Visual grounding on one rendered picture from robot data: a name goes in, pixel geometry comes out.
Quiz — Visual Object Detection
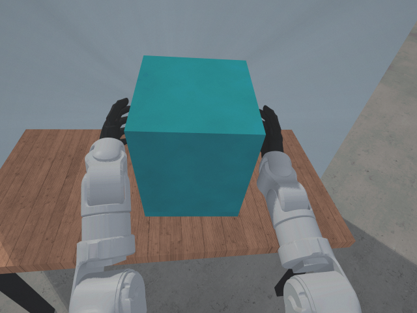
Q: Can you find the robot left hand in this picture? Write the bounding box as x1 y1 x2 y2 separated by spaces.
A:
99 98 130 145

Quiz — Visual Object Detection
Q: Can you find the table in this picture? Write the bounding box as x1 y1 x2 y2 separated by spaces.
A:
0 129 355 313

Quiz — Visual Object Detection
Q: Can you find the robot right upper arm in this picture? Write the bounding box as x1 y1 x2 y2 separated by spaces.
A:
283 271 361 313

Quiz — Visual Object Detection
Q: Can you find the left robot forearm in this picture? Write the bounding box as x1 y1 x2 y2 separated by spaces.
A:
69 138 136 313

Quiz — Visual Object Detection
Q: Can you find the robot right hand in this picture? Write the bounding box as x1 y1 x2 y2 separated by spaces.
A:
259 105 283 157

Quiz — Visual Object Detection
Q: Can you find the robot left upper arm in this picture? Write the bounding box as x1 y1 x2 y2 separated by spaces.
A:
70 269 147 313

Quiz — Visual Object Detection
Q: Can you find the carton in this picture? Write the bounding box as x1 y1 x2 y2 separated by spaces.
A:
124 55 266 216

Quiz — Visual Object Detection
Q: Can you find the right robot forearm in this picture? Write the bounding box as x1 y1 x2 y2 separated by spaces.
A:
257 151 362 313

